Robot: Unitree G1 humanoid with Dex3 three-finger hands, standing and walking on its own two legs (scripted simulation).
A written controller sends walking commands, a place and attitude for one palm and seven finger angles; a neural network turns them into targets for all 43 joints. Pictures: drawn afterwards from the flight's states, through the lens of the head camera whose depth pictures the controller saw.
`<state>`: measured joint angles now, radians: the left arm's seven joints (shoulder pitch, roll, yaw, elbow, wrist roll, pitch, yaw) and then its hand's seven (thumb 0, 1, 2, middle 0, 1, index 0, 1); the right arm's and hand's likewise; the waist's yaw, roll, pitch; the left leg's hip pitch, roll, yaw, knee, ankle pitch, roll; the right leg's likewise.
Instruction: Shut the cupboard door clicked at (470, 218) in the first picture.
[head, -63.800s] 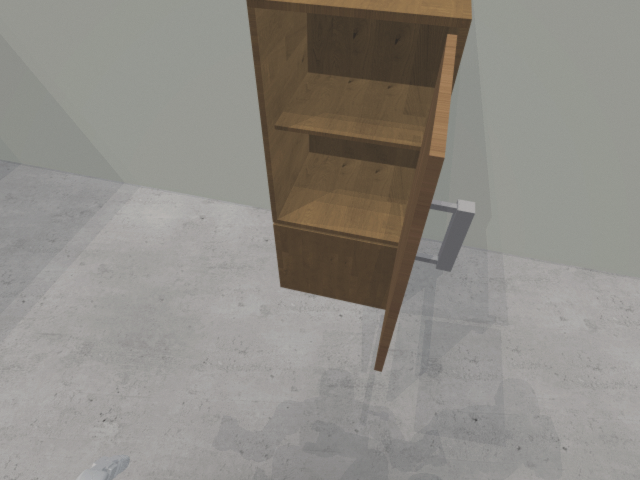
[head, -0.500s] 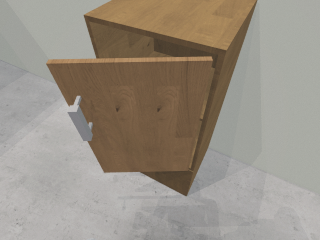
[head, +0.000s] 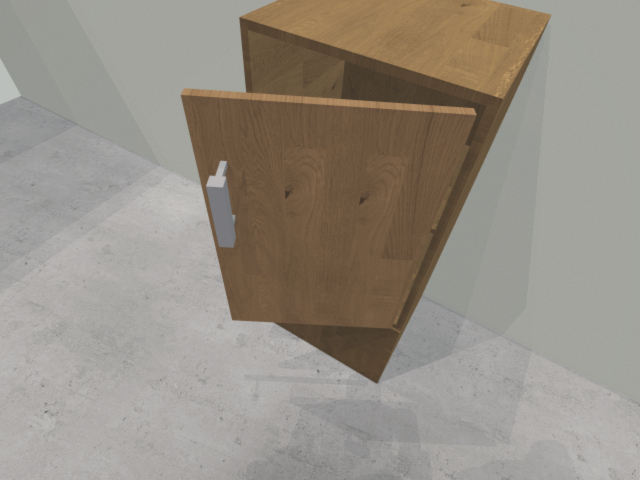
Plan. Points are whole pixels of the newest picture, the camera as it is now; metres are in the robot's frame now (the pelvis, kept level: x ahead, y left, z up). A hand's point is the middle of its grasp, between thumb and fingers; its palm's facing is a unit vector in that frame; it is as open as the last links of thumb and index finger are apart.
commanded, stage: come to a stop and stand still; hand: left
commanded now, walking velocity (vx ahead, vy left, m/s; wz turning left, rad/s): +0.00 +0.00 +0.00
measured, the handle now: (225, 204) +0.49 +0.20 +0.04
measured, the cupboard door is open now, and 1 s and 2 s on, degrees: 29 29 29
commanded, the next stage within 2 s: look again from close up in 0.98 s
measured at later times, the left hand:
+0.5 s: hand out of the picture -0.13 +0.14 -0.17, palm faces +0.12 -0.98 -0.16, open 7.4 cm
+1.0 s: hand out of the picture -0.10 +0.16 -0.18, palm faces +0.05 -0.99 -0.16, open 7.3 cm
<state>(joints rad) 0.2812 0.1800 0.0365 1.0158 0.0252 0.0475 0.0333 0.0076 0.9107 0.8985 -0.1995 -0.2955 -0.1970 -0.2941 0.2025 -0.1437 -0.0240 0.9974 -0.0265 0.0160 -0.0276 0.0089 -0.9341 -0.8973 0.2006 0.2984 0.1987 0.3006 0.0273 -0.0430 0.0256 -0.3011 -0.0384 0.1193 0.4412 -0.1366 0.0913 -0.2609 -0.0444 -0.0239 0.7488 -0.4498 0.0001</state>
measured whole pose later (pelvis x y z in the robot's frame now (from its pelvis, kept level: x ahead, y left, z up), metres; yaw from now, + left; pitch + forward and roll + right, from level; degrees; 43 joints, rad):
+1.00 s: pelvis -0.09 +0.00 +0.01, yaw +0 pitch -1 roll +0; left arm 0.30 0.15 0.01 1.10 0.02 -0.01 0.03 0.02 0.92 0.90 -0.20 -0.30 -0.20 -0.29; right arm 0.32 -0.09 0.00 1.12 -0.02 0.00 -0.03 0.02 -0.93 -0.90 0.20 0.30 0.20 0.30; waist 0.02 -0.04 0.03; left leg -0.20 -0.03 0.02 0.43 -0.21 0.03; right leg -0.24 -0.03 -0.01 0.44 -0.19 0.01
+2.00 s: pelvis -0.07 -0.01 +0.00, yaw +0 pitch -2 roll +0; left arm 0.42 0.15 0.03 1.08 0.03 -0.01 0.01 0.01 0.91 0.90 -0.20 -0.30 -0.20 -0.29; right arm 0.39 -0.14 -0.01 1.10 -0.03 -0.01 -0.01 0.01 -0.91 -0.90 0.20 0.30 0.20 0.30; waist 0.01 -0.03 -0.01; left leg -0.22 -0.01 0.02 0.57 -0.33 0.02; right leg -0.25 0.00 -0.01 0.58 -0.30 -0.02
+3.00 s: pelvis +0.04 -0.02 -0.01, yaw +1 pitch -2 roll +1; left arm 0.13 0.16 0.05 0.94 0.04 0.02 0.05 0.00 0.92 0.90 -0.20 -0.30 -0.20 -0.29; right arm 0.23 -0.15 -0.06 1.01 -0.02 0.04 -0.02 0.01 -0.91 -0.90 0.20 0.30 0.19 0.30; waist 0.00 -0.05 0.07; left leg -0.37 0.00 0.04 0.92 -0.50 -0.01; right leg -0.43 -0.06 -0.09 0.56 -0.10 -0.03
